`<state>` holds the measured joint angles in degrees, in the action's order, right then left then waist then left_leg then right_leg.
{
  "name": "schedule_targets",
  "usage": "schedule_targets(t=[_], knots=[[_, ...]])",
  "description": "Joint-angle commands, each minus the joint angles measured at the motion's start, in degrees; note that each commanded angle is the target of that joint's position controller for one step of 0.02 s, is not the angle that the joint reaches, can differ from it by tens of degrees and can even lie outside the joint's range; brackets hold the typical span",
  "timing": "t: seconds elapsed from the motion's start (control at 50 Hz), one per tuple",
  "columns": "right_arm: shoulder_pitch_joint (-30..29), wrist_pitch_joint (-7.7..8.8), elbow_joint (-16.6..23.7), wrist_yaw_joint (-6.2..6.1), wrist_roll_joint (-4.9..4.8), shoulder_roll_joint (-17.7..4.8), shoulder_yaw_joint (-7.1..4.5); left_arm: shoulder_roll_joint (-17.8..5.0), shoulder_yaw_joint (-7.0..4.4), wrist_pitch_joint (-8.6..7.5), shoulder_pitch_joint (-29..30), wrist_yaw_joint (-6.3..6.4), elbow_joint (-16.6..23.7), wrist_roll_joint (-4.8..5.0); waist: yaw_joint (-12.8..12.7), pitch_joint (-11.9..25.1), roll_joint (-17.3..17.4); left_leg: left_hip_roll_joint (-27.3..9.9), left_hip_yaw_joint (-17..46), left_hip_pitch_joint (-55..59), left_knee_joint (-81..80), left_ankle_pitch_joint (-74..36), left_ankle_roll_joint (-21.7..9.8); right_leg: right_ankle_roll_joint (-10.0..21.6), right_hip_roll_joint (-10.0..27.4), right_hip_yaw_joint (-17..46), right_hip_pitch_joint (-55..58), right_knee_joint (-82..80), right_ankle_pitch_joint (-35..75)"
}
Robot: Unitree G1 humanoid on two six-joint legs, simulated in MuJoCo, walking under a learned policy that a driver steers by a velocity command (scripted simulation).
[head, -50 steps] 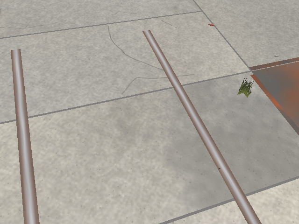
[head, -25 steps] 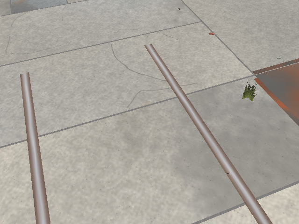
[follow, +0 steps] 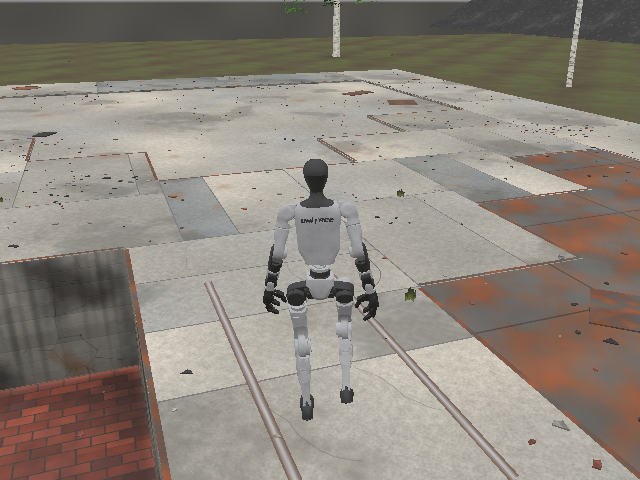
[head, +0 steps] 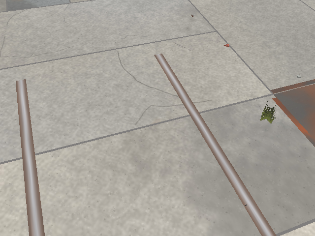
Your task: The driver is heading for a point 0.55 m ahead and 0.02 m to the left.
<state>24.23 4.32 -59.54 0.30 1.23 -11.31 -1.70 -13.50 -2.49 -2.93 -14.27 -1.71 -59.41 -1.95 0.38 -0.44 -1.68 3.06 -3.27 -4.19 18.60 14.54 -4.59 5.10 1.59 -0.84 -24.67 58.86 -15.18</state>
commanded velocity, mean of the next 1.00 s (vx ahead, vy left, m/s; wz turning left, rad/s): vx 0.29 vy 0.00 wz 0.00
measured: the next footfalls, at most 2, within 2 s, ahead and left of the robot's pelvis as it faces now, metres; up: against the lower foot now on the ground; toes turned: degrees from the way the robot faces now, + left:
right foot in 0.28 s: +0.32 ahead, -0.07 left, +0.00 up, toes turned -3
left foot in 0.84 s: +0.29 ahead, +0.11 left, +0.00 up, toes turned +4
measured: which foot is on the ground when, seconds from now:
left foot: down 0.00-0.28, up 0.30-0.82, down 0.84-1.00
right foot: up 0.00-0.26, down 0.28-0.84, up 0.86-1.00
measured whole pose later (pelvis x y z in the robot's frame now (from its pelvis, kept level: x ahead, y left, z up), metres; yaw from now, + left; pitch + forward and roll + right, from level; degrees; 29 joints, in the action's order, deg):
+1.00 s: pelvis +0.32 +0.02 +0.00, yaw +1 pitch +1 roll -1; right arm 25.7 4.2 -62.8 -0.9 1.1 -9.3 -2.2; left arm -12.4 -3.5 -2.8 -13.2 -1.8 -56.8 -2.1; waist 0.8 1.9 -1.3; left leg 1.7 -3.5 -2.2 14.1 13.3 -3.0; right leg 3.4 1.0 -2.2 -28.9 51.0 -14.1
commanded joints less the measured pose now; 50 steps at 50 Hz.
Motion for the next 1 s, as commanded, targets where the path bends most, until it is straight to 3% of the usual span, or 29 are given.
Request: schedule_targets(t=[0.02,0.1,0.16,0.2,0.24,0.26,0.28,0.3,0.32,0.34,0.36,0.38,0.4,0.44,0.46,0.5,0.56,0.6,0.66,0.74,0.78,0.82,0.84,0.86,0.88,0.92,0.96,1.0], knots=[[5.3,1.44,0.1,-0.36,-0.32,-5.6,-0.51,-2.5,-0.45,-0.05,2.4,-0.47,2.9,-0.11,-0.1,-5.1,5.8,-14.6,13.3,7.3,-10.6,-16.0,-4.4,-1.3,2.3,-0.7,-15.5,1.6,4.3],[8.4,1.4,-1.3,-0.7,-0.25,-4.8,0.19,-1.2,0.19,0.51,12.4,-0.48,7.1,0.1,1.6,-6.8,6.3,-13.3,8.9,6.6,-10.4,-28.2,-4.9,-2.9,1.3,-4.0,-18.1,-5.8,7.2],[7.8,1.27,-1.8,-1.21,-0.13,-4.0,0.87,1.2,1.44,0.21,16.5,-0.1,8.7,0.71,1.8,-8.2,6.7,-11.1,4.0,2.5,-7.4,-44.4,-3.4,-2.8,-1.8,-7.4,-9.7,-18.9,10.7],[8.0,1.28,-2.5,-1.48,-0.06,-4.8,0.91,0.5,1.54,-0.02,14.6,0.59,8.3,1.05,1.2,-6.1,8.4,-11.4,3.5,2.5,-3.7,-53.5,-2.4,-1.6,-4.0,-8.2,-2.3,-23.0,12.6],[5.5,1.48,-2.3,-1.91,-0.31,-5.8,0.74,-2.1,0.71,-0.48,6.0,1.55,5.6,1.13,-2.5,-1.9,9.5,-11.9,4.2,3.9,4.2,-61.1,-1.2,0.5,-6.1,-6.7,6.4,-25.0,12.8],[3.7,1.38,-2.0,-1.97,-0.63,-6.3,0.59,-3.4,0.07,-1.03,-0.6,1.96,3.4,1.0,-5.4,0.7,9.3,-11.8,4.5,4.8,11.3,-59.5,-0.8,1.6,-6.0,-5.3,11.8,-28.9,15.4],[2.3,1.31,-1.9,-1.85,-1.42,-6.6,0.5,-4.4,-0.42,-1.84,-6.5,2.33,1.5,0.21,-8.4,3.1,7.7,-10.0,3.6,1.9,20.5,-51.0,0.0,2.5,-3.6,-3.8,20.0,-35.1,23.9],[4.0,1.29,-0.6,-1.85,-2.03,-4.6,0.96,-8.5,-1.34,-2.35,-13.0,2.66,0.1,-1.11,-8.7,9.5,1.3,-6.5,1.7,-7.3,35.7,-24.8,0.9,4.7,8.5,6.4,33.0,-30.3,47.1],[16.5,0.07,-2.7,-2.13,-4.28,1.9,1.71,-10.5,-1.62,-2.05,-12.9,2.05,0.5,-0.89,-2.4,20.2,-8.9,1.7,2.6,-18.6,56.7,24.6,2.1,16.0,24.9,24.8,45.8,-26.6,75.0],[14.5,-1.14,-3.9,-2.5,-2.29,-3.3,0.42,-8.7,-1.74,-1.19,-8.8,1.61,2.0,2.47,-3.0,20.3,0.1,0.1,7.8,-18.4,58.4,18.7,1.9,17.2,22.3,25.0,37.6,-32.1,58.5],[7.6,-1.47,-2.1,-2.12,-0.6,-3.5,0.19,-5.4,-0.76,-0.83,-1.2,1.84,3.6,2.92,-1.6,9.7,-0.6,-1.8,6.9,-20.7,56.7,14.7,2.2,15.7,19.3,20.3,26.9,-37.8,43.3],[3.5,-1.64,-1.0,-1.77,0.54,-3.2,-0.03,-2.1,0.28,-0.75,2.4,2.08,4.1,2.48,-0.4,3.6,0.3,-3.4,6.5,-20.3,52.9,11.8,2.3,13.2,16.4,16.7,19.2,-41.7,36.5],[1.8,-2.25,-0.8,-1.49,1.06,-3.2,-0.33,-0.4,0.9,-0.92,2.3,2.52,3.6,2.15,0.4,0.8,0.4,-4.5,6.6,-18.0,49.4,10.2,2.6,11.4,14.3,12.7,14.1,-43.8,36.2],[4.3,-4.0,-2.2,-1.18,1.03,0.0,0.25,1.1,1.73,-1.3,0.9,2.98,2.1,1.48,2.6,0.9,-0.2,-4.7,5.6,-9.9,42.5,8.5,3.1,8.6,11.1,7.1,7.3,-44.8,37.0],[5.1,-4.63,-2.8,-1.31,0.73,1.2,0.52,0.4,1.78,-1.65,0.6,2.91,1.8,1.17,3.4,1.5,-0.5,-4.3,4.9,-7.9,39.3,8.6,3.4,8.1,10.2,5.5,6.3,-44.6,37.6],[3.4,-5.63,-2.8,-1.85,0.49,1.0,0.65,-1.4,1.76,-1.82,-0.1,2.78,1.6,0.64,3.3,1.8,-2.0,-4.2,3.9,-7.8,31.4,9.3,3.7,7.2,9.4,4.7,6.6,-45.0,31.6],[-1.8,-5.83,-1.4,-1.64,1.19,-2.2,0.03,-6.0,-0.1,-0.15,-4.1,2.38,0.9,1.12,0.7,1.4,-5.3,-3.8,1.6,-12.6,28.8,9.6,2.9,7.5,10.1,11.2,8.3,-51.5,-8.6],[-6.3,-5.23,0.3,-0.76,1.26,-3.0,-0.29,-5.4,-0.44,0.81,-5.2,2.47,1.0,1.24,-0.1,-1.7,-4.7,-4.7,1.3,-16.8,28.5,8.7,2.7,7.7,12.1,15.4,8.3,-55.2,-19.3],[-9.1,-3.87,1.3,-0.11,1.06,-1.6,-0.16,-5.0,-0.86,0.8,-7.3,2.79,0.4,1.17,-0.7,-2.8,-1.6,-5.3,1.0,-19.7,26.2,7.8,2.5,8.1,13.1,16.1,11.3,-55.7,-18.8],[-9.1,-2.59,1.9,-0.08,0.49,-1.3,-0.29,-5.4,-1.41,0.47,-7.6,2.85,0.4,1.22,-0.5,-2.7,-2.3,-4.1,-0.4,-16.3,18.6,9.4,1.4,8.4,12.3,14.3,11.8,-54.3,-18.6],[-6.4,-2.14,1.1,-0.3,0.18,-0.7,-0.3,-5.7,-1.76,0.66,-6.6,2.7,0.7,1.56,0.8,-3.1,-2.1,-2.9,-2.1,-9.9,10.6,6.5,0.4,8.0,11.2,12.8,8.7,-52.6,-20.0],[0.6,-1.63,-1.6,-0.83,0.2,-0.8,-0.52,-4.8,-1.92,0.9,-4.5,2.59,1.7,1.82,3.3,-4.1,0.3,-2.1,-2.1,2.3,1.0,4.4,-1.0,6.0,7.6,9.3,0.2,-45.9,-22.6],[5.3,-1.11,-2.7,-1.4,0.73,-3.1,-0.95,-2.3,-1.34,0.55,-1.1,2.33,3.6,1.67,4.9,-4.5,6.3,-9.2,7.5,9.1,-4.9,12.0,-2.6,3.9,4.0,4.7,-8.7,-35.7,-20.0],[9.5,-0.82,-3.0,-1.78,0.45,-8.0,-2.02,2.5,-0.1,-0.08,0.9,1.62,5.9,2.15,5.7,-3.5,16.8,-22.5,28.4,14.3,-14.2,28.1,-6.3,0.7,-3.7,-4.3,-18.9,-19.5,-16.1],[7.6,-1.01,-3.3,-1.96,0.56,-9.1,-2.64,-1.3,-0.93,-0.19,3.4,1.28,6.5,-0.09,4.6,-9.8,11.3,-26.1,32.7,7.4,-16.1,30.4,-8.6,0.7,-2.2,-1.6,-22.8,-12.0,-11.0],[1.4,-0.4,-1.3,-1.5,-0.15,-6.3,-2.08,-2.6,-1.47,-0.62,1.9,0.09,5.7,0.01,0.2,-9.2,6.9,-21.4,25.5,4.7,-15.9,21.9,-6.8,-0.3,0.4,1.3,-20.9,-7.8,-3.5],[0.8,0.69,-0.7,-1.33,-0.43,-4.9,-1.76,-2.5,-1.71,-0.6,1.7,-0.53,4.9,-0.34,-0.6,-6.9,5.7,-17.6,17.6,5.5,-15.4,8.5,-5.3,-1.9,1.1,-0.2,-19.1,-5.5,1.8],[2.9,1.4,-1.6,-1.3,-0.24,-3.3,-1.12,-0.6,-1.41,-0.3,2.5,-0.3,4.9,-0.4,-0.8,-6.3,4.9,-15.6,11.2,4.9,-12.0,-14.0,-5.2,-3.2,0.9,-1.9,-17.4,-5.0,4.3]])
